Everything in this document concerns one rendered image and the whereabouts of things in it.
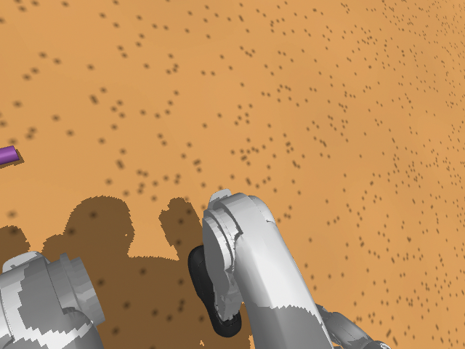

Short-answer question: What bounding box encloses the bottle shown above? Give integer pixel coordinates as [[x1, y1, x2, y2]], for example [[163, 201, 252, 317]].
[[0, 145, 20, 165]]

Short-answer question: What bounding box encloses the right robot hand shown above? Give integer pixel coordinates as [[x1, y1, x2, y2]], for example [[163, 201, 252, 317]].
[[315, 303, 373, 349]]

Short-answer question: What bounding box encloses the right robot foot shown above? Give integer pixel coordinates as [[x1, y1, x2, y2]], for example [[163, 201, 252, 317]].
[[187, 245, 242, 337]]

